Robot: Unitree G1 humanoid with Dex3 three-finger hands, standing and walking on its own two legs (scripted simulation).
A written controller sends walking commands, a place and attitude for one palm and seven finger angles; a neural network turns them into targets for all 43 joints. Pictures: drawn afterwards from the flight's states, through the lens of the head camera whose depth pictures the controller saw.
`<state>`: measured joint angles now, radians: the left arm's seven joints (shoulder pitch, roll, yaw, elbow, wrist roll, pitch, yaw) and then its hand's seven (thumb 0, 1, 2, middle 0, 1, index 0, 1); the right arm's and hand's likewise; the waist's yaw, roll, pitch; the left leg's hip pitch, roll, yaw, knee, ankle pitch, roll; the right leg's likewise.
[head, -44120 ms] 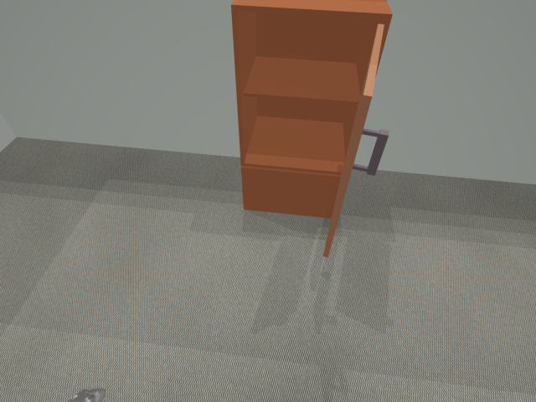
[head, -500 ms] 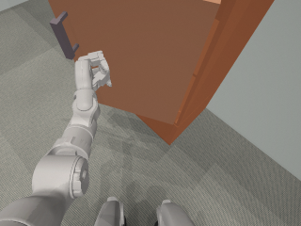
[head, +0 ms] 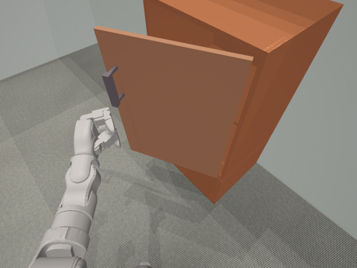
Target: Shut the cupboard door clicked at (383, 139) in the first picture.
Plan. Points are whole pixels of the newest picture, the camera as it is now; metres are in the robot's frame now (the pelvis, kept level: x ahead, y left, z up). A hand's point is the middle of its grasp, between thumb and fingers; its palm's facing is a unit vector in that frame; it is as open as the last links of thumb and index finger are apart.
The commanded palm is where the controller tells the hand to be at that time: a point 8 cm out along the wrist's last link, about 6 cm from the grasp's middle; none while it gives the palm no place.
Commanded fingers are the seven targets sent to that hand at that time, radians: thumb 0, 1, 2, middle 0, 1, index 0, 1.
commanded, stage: draw the hand back to the body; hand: left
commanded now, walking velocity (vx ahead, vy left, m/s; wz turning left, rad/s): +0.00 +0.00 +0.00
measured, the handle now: (115, 86) +0.65 +0.20 +0.02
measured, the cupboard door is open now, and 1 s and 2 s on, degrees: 27 27 27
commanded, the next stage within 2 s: step back with the hand held close in 1.14 s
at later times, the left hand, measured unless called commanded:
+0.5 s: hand (31, 171) +0.26 +0.24 +0.16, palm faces +0.28 -0.92 -0.28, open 4.2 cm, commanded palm +0.21 +0.29 +0.18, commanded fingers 0.00 0.90 0.90 -0.53 -0.66 -0.53 -0.66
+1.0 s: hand out of the picture +0.20 +0.29 +0.19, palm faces +0.46 -0.79 -0.41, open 7.3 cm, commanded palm +0.15 +0.32 +0.22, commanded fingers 0.00 0.90 0.90 -0.20 -0.30 -0.20 -0.30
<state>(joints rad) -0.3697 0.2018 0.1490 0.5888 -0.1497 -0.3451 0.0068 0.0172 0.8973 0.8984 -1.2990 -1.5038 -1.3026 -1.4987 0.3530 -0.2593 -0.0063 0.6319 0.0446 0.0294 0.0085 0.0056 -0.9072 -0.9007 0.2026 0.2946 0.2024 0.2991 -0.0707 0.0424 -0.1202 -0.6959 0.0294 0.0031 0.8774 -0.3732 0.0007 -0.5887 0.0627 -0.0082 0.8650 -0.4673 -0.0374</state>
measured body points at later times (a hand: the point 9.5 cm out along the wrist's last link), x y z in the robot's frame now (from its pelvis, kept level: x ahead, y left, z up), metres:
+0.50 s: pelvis +0.02 +0.02 +0.05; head +0.00 +0.01 +0.49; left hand +0.24 +0.29 +0.17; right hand +0.23 -0.18 -0.03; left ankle +0.03 +0.12 -0.69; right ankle -0.02 -0.10 -0.69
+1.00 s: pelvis +0.02 +0.02 +0.05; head +0.00 -0.01 +0.50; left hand +0.17 +0.33 +0.22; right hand +0.20 -0.21 -0.04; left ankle +0.03 +0.12 -0.69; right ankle -0.02 -0.10 -0.69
